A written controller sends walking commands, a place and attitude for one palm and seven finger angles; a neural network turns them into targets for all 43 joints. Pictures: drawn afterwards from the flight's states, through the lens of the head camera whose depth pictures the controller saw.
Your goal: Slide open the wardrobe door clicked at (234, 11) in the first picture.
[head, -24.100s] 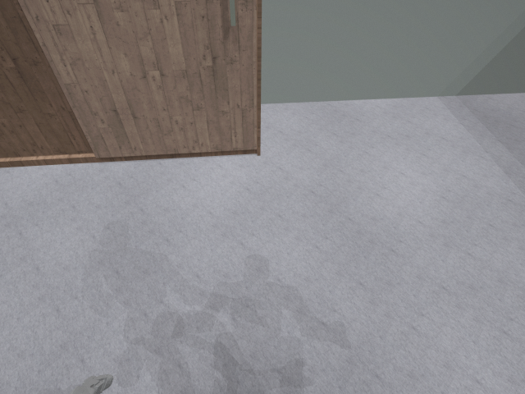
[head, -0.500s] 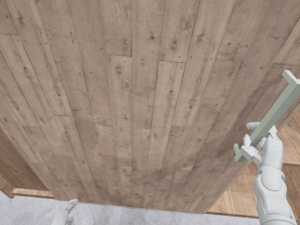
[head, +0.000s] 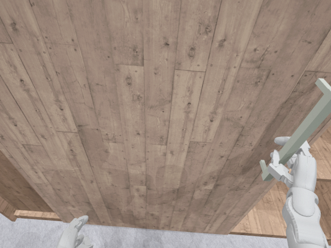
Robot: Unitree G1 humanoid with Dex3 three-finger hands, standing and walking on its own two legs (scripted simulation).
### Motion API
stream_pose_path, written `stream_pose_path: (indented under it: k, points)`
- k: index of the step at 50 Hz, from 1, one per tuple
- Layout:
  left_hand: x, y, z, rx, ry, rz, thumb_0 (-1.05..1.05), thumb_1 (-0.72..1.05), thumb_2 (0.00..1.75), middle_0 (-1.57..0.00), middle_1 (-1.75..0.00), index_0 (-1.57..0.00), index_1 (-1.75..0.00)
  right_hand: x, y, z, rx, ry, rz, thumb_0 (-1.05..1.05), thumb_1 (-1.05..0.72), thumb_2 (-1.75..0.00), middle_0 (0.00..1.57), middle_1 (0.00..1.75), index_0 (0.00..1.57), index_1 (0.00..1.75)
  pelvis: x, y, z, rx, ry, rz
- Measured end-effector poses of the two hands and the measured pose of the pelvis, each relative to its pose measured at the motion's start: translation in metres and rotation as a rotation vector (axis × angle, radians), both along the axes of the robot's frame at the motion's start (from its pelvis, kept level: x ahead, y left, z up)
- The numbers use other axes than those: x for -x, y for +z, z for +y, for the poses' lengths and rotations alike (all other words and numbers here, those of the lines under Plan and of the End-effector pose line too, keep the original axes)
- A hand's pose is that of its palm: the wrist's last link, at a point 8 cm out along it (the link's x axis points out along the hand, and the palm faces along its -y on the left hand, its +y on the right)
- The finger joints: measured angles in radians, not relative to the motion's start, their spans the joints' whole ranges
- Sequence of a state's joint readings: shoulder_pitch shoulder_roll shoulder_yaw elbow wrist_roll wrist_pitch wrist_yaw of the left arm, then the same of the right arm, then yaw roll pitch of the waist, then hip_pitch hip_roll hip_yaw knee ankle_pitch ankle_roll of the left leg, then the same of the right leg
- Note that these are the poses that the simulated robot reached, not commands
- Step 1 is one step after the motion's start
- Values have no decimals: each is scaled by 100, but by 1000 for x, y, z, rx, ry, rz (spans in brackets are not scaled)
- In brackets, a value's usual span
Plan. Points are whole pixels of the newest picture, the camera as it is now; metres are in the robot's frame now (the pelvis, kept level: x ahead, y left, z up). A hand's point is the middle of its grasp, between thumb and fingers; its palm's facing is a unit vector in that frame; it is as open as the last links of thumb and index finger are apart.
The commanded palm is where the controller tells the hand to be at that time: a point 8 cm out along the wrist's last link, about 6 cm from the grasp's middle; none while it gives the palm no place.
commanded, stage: stop walking and hold the door there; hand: right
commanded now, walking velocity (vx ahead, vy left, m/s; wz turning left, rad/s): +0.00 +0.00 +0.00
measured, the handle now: (289, 138) +0.34 -0.29 +0.13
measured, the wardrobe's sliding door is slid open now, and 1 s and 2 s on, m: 0.60 0.60 0.60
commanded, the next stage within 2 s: loosen the grip on the handle in 1.12 s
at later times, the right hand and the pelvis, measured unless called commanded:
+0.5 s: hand (275, 167) +0.29 -0.25 +0.08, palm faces +0.24 +0.96 -0.14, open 5.9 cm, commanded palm +0.27 -0.26 +0.07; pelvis -0.07 -0.07 -0.01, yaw -5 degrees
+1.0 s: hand (276, 167) +0.29 -0.25 +0.09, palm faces +0.21 +0.97 -0.12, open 5.8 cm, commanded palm +0.26 -0.27 +0.07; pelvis -0.10 -0.08 -0.01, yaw -3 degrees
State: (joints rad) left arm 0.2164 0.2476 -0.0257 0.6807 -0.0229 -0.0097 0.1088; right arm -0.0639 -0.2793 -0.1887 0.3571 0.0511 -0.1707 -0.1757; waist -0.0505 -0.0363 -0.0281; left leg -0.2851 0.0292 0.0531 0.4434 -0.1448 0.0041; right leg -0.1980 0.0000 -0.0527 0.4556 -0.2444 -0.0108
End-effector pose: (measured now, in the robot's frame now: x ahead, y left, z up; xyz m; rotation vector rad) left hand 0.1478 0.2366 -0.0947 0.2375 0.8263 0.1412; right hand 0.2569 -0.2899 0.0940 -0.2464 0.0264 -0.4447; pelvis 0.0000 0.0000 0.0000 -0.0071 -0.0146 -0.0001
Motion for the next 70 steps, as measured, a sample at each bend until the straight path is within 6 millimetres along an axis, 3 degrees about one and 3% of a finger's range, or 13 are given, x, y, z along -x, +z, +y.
stream_pose_path:
  k: [8,15,22,28,33,39,46,50,54,61,66,70]
  points:
    - [5,-2,-1,-5,-8,17,1,90,90,-20,-30,-20,-30,0,0,0,-1,5,-1,-5,-69,-86,34,137,32,139,6,-1,-3,-6,-15,1]
    - [13,-7,-13,-58,-47,63,1,90,90,-20,-30,-20,-30,-1,-2,-5,-3,87,-20,-6,-71,-83,36,137,31,139,34,-9,-26,-8,-80,7]
    - [34,-10,-60,-76,-59,55,1,90,90,-20,-30,-20,-30,-1,-6,-10,-68,205,-68,-4,-75,-83,39,138,27,138,70,-21,-62,6,-101,-13]
    - [66,-12,-122,61,-108,106,1,90,90,-20,-30,-20,-30,0,-3,-9,-129,210,-27,-2,-77,-82,31,136,27,138,73,-4,-73,-13,-82,16]
    - [80,-19,-143,118,-163,133,1,90,90,-20,-30,-21,-30,0,-2,-10,-130,211,-12,-1,-77,-81,31,134,28,139,77,-4,-74,-8,-67,29]
    - [83,-26,-124,112,-132,104,1,90,90,-21,-30,-21,-30,0,0,-8,-107,194,3,-2,-77,-82,32,129,26,140,90,-7,-71,-24,-56,26]
    - [93,-9,-77,-36,-47,78,1,90,90,-20,-30,-20,-30,0,0,-10,-126,217,9,-1,-77,-81,30,129,27,140,95,-9,-74,-13,-68,-5]
    - [99,-1,-61,-82,-17,55,1,90,90,-20,-30,-20,-30,0,0,-10,-131,224,15,-1,-77,-81,29,129,27,140,97,-9,-78,-10,-57,-3]
    - [108,-3,-59,-76,-5,64,1,90,90,-20,-30,-20,-30,1,1,-9,-131,218,22,-1,-78,-81,28,127,26,140,98,-7,-77,-16,-57,2]
    - [122,-15,-73,-27,-3,118,1,90,90,-20,-30,-20,-30,1,2,-9,-131,215,29,-1,-77,-82,28,126,27,140,95,-6,-77,-16,-56,6]
    - [129,-11,-77,30,11,69,1,90,90,-20,-30,-20,-30,-15,-1,-20,-160,245,88,-2,-63,-78,34,130,32,140,103,-8,-73,0,-54,42]
    - [137,-7,-69,32,20,14,1,90,90,-20,-30,-20,-30,-5,5,-19,-195,230,15,-1,-47,-71,39,134,38,140,110,-11,-74,-6,-41,49]
